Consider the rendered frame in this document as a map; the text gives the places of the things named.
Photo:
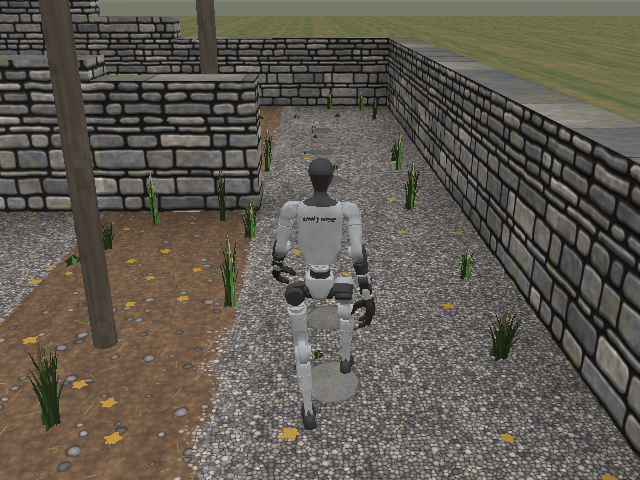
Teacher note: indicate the robot right upper arm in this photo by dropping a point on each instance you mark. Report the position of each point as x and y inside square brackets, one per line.
[352, 213]

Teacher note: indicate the right robot hand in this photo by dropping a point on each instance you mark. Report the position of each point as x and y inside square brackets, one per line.
[370, 311]

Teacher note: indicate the left robot thigh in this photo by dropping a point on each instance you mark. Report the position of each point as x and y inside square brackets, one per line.
[297, 310]

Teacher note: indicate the left robot forearm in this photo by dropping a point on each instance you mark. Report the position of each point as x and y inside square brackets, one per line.
[277, 259]

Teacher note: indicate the robot right shin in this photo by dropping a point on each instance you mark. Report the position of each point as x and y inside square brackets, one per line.
[346, 334]

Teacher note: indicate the right robot forearm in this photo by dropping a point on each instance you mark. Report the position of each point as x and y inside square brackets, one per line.
[363, 277]

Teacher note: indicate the robot left upper arm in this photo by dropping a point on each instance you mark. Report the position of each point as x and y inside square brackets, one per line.
[288, 212]

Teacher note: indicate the left robot hand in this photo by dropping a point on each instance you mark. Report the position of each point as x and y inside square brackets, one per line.
[286, 269]

